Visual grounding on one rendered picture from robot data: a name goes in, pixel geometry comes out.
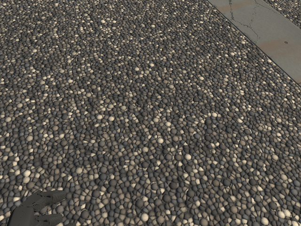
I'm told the robot left hand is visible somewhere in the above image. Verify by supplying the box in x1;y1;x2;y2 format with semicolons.
7;190;76;226

